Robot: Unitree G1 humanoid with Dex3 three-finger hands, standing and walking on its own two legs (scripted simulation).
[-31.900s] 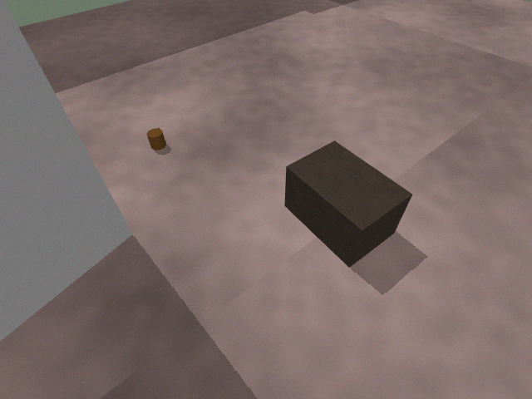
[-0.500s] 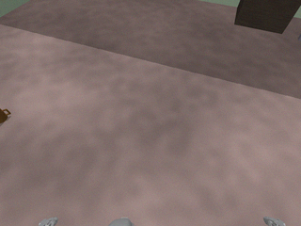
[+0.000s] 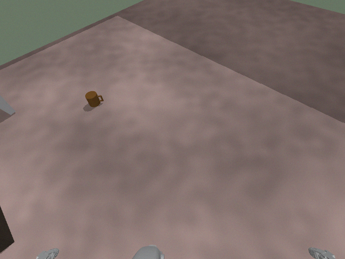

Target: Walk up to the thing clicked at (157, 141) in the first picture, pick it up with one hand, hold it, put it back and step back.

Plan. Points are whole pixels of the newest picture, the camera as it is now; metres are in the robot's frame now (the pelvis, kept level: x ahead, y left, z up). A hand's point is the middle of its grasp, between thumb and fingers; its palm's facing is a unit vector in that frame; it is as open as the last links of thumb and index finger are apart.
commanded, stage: walk up
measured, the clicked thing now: (95, 98) +1.30 +0.75 -0.71
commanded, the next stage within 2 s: stand in 1.58 s
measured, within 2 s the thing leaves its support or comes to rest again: neither
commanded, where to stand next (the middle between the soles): +0.07 +0.01 m, yaw +22 degrees
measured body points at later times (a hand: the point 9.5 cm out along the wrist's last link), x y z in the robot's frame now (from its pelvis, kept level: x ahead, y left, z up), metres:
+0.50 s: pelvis +0.00 +0.00 -0.01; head +0.04 +0.01 +0.44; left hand +0.00 +0.33 -0.12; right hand +0.19 -0.28 -0.11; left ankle -0.01 +0.13 -0.67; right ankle +0.06 -0.11 -0.72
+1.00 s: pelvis +0.00 +0.01 +0.00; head +0.02 +0.03 +0.45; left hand -0.07 +0.33 -0.13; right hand +0.21 -0.22 -0.11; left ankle +0.00 +0.14 -0.72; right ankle +0.07 -0.12 -0.72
